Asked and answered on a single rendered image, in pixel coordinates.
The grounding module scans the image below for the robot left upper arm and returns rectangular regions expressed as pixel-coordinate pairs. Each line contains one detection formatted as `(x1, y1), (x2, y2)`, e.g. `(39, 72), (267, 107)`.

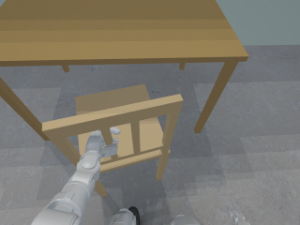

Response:
(34, 208), (83, 225)

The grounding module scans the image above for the robot left forearm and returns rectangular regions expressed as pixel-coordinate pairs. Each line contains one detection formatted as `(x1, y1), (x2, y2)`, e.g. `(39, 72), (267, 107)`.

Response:
(30, 152), (101, 225)

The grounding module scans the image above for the robot left thigh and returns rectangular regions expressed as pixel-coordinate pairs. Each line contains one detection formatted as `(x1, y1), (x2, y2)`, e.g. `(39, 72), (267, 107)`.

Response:
(103, 211), (137, 225)

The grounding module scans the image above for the left robot hand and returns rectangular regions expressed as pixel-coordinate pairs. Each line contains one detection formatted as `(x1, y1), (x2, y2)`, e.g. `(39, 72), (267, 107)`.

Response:
(84, 127), (121, 158)

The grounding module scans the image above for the chair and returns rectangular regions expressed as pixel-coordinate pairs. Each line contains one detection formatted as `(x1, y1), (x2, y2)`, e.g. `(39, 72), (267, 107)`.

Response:
(41, 84), (184, 198)

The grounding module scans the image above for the robot thigh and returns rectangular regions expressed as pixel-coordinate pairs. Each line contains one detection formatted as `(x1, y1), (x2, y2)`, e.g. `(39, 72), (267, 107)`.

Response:
(103, 211), (137, 225)
(170, 216), (200, 225)

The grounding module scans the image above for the right robot hand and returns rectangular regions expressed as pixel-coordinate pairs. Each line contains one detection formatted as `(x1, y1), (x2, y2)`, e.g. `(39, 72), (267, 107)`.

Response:
(226, 207), (250, 225)

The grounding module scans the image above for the robot right thigh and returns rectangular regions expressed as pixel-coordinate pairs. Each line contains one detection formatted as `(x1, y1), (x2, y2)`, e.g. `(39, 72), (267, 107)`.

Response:
(170, 216), (200, 225)

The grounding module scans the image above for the table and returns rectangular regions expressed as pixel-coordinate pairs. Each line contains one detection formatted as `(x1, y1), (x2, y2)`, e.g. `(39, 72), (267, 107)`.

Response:
(0, 0), (249, 141)

